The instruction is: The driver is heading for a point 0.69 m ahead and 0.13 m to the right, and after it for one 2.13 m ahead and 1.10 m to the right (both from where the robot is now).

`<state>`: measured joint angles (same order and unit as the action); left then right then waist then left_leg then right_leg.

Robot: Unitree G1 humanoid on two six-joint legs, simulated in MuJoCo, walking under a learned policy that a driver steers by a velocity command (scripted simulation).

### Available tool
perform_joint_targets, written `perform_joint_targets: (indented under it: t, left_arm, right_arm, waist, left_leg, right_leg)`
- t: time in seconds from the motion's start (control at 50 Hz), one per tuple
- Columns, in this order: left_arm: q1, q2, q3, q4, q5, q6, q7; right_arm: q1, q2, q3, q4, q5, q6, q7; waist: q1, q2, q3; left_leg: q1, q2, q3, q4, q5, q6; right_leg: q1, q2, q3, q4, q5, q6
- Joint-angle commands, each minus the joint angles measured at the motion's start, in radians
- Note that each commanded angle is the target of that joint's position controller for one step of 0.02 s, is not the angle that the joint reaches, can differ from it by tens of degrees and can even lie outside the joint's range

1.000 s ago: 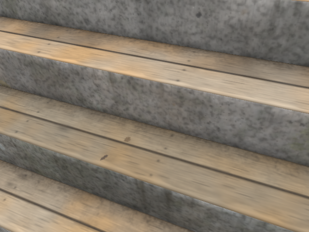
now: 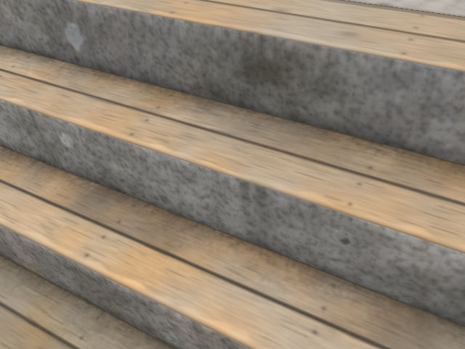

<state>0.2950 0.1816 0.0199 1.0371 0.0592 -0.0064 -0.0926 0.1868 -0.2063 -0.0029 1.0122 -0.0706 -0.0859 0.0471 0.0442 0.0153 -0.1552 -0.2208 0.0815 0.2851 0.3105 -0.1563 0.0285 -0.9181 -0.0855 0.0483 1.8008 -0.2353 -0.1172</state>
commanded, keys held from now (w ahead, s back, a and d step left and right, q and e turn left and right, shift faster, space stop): w+e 0.54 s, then w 0.24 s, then w+q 0.22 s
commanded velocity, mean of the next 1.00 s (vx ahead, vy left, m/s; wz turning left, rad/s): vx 0.48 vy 0.00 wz -0.36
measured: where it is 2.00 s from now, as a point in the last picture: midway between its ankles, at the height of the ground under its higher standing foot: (436, 168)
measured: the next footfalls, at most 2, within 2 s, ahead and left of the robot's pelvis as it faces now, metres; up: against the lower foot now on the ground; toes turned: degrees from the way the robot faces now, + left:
right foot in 0.08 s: -0.06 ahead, -0.13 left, +0.00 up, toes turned -2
left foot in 0.38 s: +0.26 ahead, +0.02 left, +0.21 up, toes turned -7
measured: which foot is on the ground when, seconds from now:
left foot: down 0.00-0.08, up 0.10-0.36, down 0.38-0.98, up 1.00-1.00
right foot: up 0.00-0.06, down 0.08-0.42, up 0.44-0.90, down 0.92-1.00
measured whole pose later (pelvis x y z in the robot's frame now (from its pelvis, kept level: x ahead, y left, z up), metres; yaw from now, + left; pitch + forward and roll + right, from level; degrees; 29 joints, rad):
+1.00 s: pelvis +0.24 -0.25 +0.22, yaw -20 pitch +10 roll +0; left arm -0.09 0.17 -0.08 0.75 0.05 0.01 -0.05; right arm 0.43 -0.13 0.01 1.17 -0.06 -0.11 0.17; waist -0.06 0.02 -0.17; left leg -0.34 0.23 0.03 0.57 -0.02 0.08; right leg -1.13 -0.08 -0.05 1.57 -0.63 -0.08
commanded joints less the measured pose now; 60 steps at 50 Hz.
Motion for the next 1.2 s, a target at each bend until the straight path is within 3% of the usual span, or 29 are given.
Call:
perform_joint_targets:
  t: [0.02, 0.08, 0.1, 0.12, 0.16, 0.2, 0.26, 0.3, 0.32, 0.34, 0.38, 0.4, 0.42, 0.44, 0.46, 0.5, 0.52, 0.54, 0.66, 0.78, 0.86, 0.9, 0.94, 1.0, 1.04, 1.06, 1.12, 1.14, 1.2]
  left_arm:
    - [-0.049, 0.138, 0.023, -0.074, -0.017, 0.006, 0.014]
    - [0.288, 0.030, 0.018, 0.089, -0.028, -0.022, 0.020]
    - [0.285, 0.237, 0.070, 0.081, -0.055, -0.048, 0.069]
    - [0.450, 0.200, 0.074, 0.158, 0.012, -0.048, 0.055]
    - [0.700, 0.046, 0.015, 0.295, 0.056, -0.028, -0.014]
    - [0.668, -0.044, -0.034, 0.314, 0.021, -0.032, 0.000]
    - [0.421, -0.054, -0.060, 0.235, 0.082, -0.022, 0.031]
    - [0.140, 0.093, -0.016, 0.142, 0.073, -0.057, 0.017]
    - [0.056, 0.182, 0.012, 0.081, 0.022, -0.075, -0.007]
    - [0.135, 0.213, 0.022, 0.150, 0.004, -0.082, -0.038]
    - [0.180, 0.214, 0.037, 0.098, -0.071, -0.140, -0.060]
    - [0.337, 0.176, 0.039, 0.135, 0.020, -0.145, -0.077]
    - [0.356, 0.095, 0.025, 0.120, 0.094, -0.128, -0.097]
    - [0.157, 0.033, 0.051, 0.020, -0.087, -0.147, 0.041]
    - [0.016, 0.072, 0.059, -0.051, -0.043, -0.142, 0.088]
    - [-0.061, -0.079, 0.024, -0.250, 0.006, -0.100, 0.109]
    - [0.056, -0.076, 0.003, -0.045, -0.067, -0.027, 0.007]
    - [0.087, -0.056, 0.010, -0.070, -0.064, -0.007, -0.024]
    - [-0.045, 0.068, 0.028, -0.140, -0.049, 0.002, -0.042]
    - [-0.457, -0.020, -0.060, -0.320, -0.013, 0.010, 0.048]
    - [-0.554, 0.079, -0.073, -0.459, 0.001, 0.057, 0.073]
    - [-0.657, 0.086, -0.105, -0.487, -0.027, 0.103, 0.030]
    - [-0.199, 0.144, -0.039, -0.293, -0.037, 0.028, 0.033]
    - [0.327, 0.430, 0.041, -0.108, 0.031, 0.013, 0.062]
    - [0.136, 0.338, 0.036, -0.033, -0.022, -0.022, 0.041]
    - [-0.071, 0.132, 0.028, -0.080, -0.095, -0.044, 0.080]
    - [-0.184, -0.052, -0.012, 0.033, -0.042, -0.075, 0.107]
    - [-0.206, 0.005, -0.015, -0.042, 0.023, -0.049, 0.060]
    - [-0.197, 0.043, 0.000, -0.055, 0.034, -0.041, 0.038]
  right_arm:
    - [-0.274, -0.158, -0.034, -0.151, 0.013, -0.027, 0.031]
    - [-0.281, -0.211, -0.056, -0.102, -0.022, 0.056, 0.034]
    - [0.011, -0.101, -0.043, -0.028, -0.043, 0.046, 0.095]
    - [-0.242, -0.059, -0.020, -0.063, -0.010, 0.053, 0.090]
    - [-0.381, 0.037, 0.003, -0.149, 0.060, 0.077, 0.080]
    - [-0.516, 0.000, 0.019, -0.240, 0.005, 0.045, 0.049]
    - [-0.489, 0.066, 0.075, -0.297, 0.050, 0.029, 0.011]
    - [-0.619, -0.006, 0.086, -0.439, 0.056, 0.079, -0.029]
    - [-0.751, 0.032, 0.109, -0.511, 0.003, 0.155, -0.005]
    - [-0.776, 0.040, 0.105, -0.520, 0.069, 0.214, -0.003]
    - [-0.351, -0.072, 0.051, -0.326, 0.067, 0.181, 0.003]
    - [-0.161, -0.079, 0.036, -0.264, 0.086, 0.176, -0.005]
    - [0.002, -0.092, 0.028, -0.201, 0.086, 0.173, -0.012]
    - [0.161, -0.176, -0.059, -0.148, 0.040, 0.114, -0.085]
    - [0.012, -0.141, -0.056, -0.115, 0.072, 0.104, -0.111]
    - [-0.124, 0.007, -0.027, -0.013, 0.052, 0.057, -0.119]
    - [-0.272, 0.085, 0.022, -0.086, 0.011, 0.052, -0.014]
    - [-0.274, 0.161, 0.035, -0.050, 0.025, 0.035, 0.011]
    - [-0.333, -0.009, 0.004, -0.073, -0.006, -0.008, 0.009]
    - [0.417, 0.031, 0.029, 0.188, -0.029, -0.018, -0.011]
    - [0.124, -0.030, 0.016, 0.108, -0.063, -0.025, 0.052]
    - [0.141, -0.167, -0.039, 0.131, 0.002, -0.021, 0.119]
    - [0.032, -0.175, -0.030, 0.040, 0.037, -0.049, 0.120]
    - [0.089, -0.011, -0.010, 0.026, 0.020, -0.045, 0.141]
    - [0.144, 0.047, -0.032, 0.084, 0.063, -0.038, 0.082]
    - [-0.030, 0.071, -0.048, -0.129, -0.006, -0.033, 0.005]
    - [0.021, 0.176, -0.009, -0.203, 0.026, 0.016, -0.041]
    - [0.131, 0.104, 0.009, -0.045, 0.125, 0.025, 0.043]
    - [0.051, 0.007, -0.019, -0.061, 0.114, -0.015, 0.078]
  waist:
    - [0.058, 0.096, 0.037]
    - [0.124, -0.018, 0.034]
    - [0.004, -0.210, -0.032]
    - [0.166, -0.276, 0.031]
    - [0.170, -0.283, 0.019]
    - [0.123, -0.172, -0.030]
    - [-0.054, -0.085, -0.014]
    - [-0.129, -0.005, 0.023]
    - [-0.184, -0.041, 0.039]
    - [-0.190, -0.098, 0.101]
    - [-0.200, -0.200, -0.044]
    - [-0.157, -0.124, -0.322]
    - [-0.184, 0.023, -0.361]
    - [-0.273, 0.137, -0.196]
    - [-0.210, 0.191, -0.147]
    - [0.009, 0.036, 0.136]
    - [-0.054, -0.115, 0.243]
    - [0.008, -0.155, 0.224]
    - [0.103, -0.047, 0.041]
    - [-0.202, 0.060, 0.051]
    - [-0.041, 0.001, -0.016]
    - [-0.047, 0.132, 0.026]
    - [0.117, 0.139, -0.105]
    - [0.219, -0.322, -0.318]
    - [0.061, -0.423, -0.050]
    - [-0.035, -0.108, -0.043]
    - [-0.179, -0.171, 0.144]
    - [-0.128, -0.103, 0.128]
    - [-0.119, 0.003, 0.084]
  left_leg:
    - [-0.002, 0.234, -0.093, -0.112, 0.265, 0.233]
    - [0.156, 0.171, -0.109, 0.437, 0.525, 0.210]
    - [-0.557, 0.050, -0.136, 0.635, 0.123, 0.127]
    - [-0.795, -0.019, -0.159, 0.912, -0.157, 0.140]
    - [-1.139, -0.175, -0.333, 1.793, -0.317, 0.251]
    - [-1.490, -0.140, -0.328, 2.062, -0.412, 0.312]
    - [-1.332, -0.101, -0.240, 1.945, -0.386, 0.256]
    - [-0.989, 0.003, -0.238, 1.409, -0.257, 0.203]
    - [-0.472, 0.003, -0.086, 1.216, -0.190, 0.116]
    - [-0.461, -0.066, -0.143, 1.200, -0.329, 0.065]
    - [-0.528, -0.200, -0.047, 0.974, -0.185, 0.096]
    - [-0.191, -0.143, -0.261, 0.907, -0.043, 0.220]
    - [0.055, -0.036, -0.605, 0.600, -0.307, 0.310]
    - [0.128, 0.151, -0.925, 0.343, -0.748, 0.312]
    - [-0.164, 0.235, -1.174, 0.104, -0.907, 0.347]
    - [-0.444, 0.259, -0.904, 0.107, -0.840, 0.240]
    - [-0.527, 0.251, -0.810, 0.023, -0.696, 0.267]
    - [-0.512, 0.224, -0.690, 0.025, -0.540, 0.241]
    - [-0.544, 0.102, -0.122, -0.126, -0.167, 0.150]
    - [0.550, 0.319, -0.419, -0.086, -0.141, 0.234]
    - [-0.042, 0.199, -0.219, -0.266, -0.114, 0.162]
    - [-0.361, 0.265, -0.246, -0.436, -0.134, 0.273]
    - [-0.093, 0.224, -0.149, -0.097, 0.772, 0.193]
    - [-0.781, -0.058, -0.443, 1.008, 0.340, 0.122]
    - [-0.986, -0.131, -0.653, 1.565, 0.371, 0.181]
    - [-0.849, -0.115, -0.441, 1.661, 0.289, 0.107]
    - [-0.938, -0.108, -0.456, 1.809, 0.281, 0.105]
    - [-1.030, -0.091, -0.600, 1.682, 0.360, 0.215]
    - [-1.022, -0.113, -0.521, 1.636, 0.364, 0.253]
  right_leg:
    - [0.278, 0.024, -0.021, -0.696, -0.300, 0.077]
    - [0.693, 0.106, -0.094, -1.795, 0.305, 0.095]
    - [1.227, -0.038, 0.221, -1.410, 0.605, -0.082]
    - [1.161, -0.115, 0.404, -1.405, 0.784, -0.179]
    - [1.212, -0.127, 0.317, -1.262, 1.238, -0.182]
    - [1.218, -0.133, 0.299, -1.201, 0.862, -0.120]
    - [0.808, -0.036, 0.194, -1.361, 0.537, -0.072]
    - [0.415, -0.063, 0.257, -1.614, 0.416, -0.080]
    - [0.010, -0.133, 0.326, -1.898, 0.601, -0.223]
    - [0.060, -0.199, 0.363, -1.878, 1.041, -0.279]
    - [0.670, -0.176, 0.187, -1.499, 2.136, -0.202]
    - [0.637, -0.147, 0.173, -1.231, 2.269, -0.176]
    - [0.424, -0.070, 0.217, -1.012, 1.877, -0.171]
    - [0.285, 0.145, 0.094, -0.578, 1.036, -0.062]
    - [0.196, 0.195, 0.040, 0.066, 0.379, -0.024]
    - [-0.001, 0.144, 0.107, 0.385, 0.291, -0.037]
    - [-0.163, 0.120, 0.291, 0.442, 0.195, -0.128]
    - [-0.192, 0.104, 0.286, 0.351, 0.182, -0.169]
    - [0.062, 0.069, 0.018, 0.264, 0.115, -0.161]
    - [-0.940, 0.061, 0.203, 0.460, -0.212, -0.184]
    - [-0.384, -0.099, 0.023, -0.114, -0.187, -0.178]
    - [0.089, 0.024, -0.069, -0.382, -0.534, -0.064]
    - [0.212, 0.150, -0.068, -0.366, -0.206, -0.078]
    - [0.837, -0.241, 0.983, -1.363, -0.403, -0.234]
    - [0.550, -0.208, 0.726, -1.330, -0.698, -0.002]
    - [0.531, -0.252, 0.590, -1.278, -0.679, 0.030]
    - [0.309, -0.194, 0.245, -1.256, -0.476, 0.063]
    - [0.316, -0.153, 0.227, -1.345, -0.275, 0.067]
    - [0.450, -0.177, 0.039, -1.437, 0.006, 0.031]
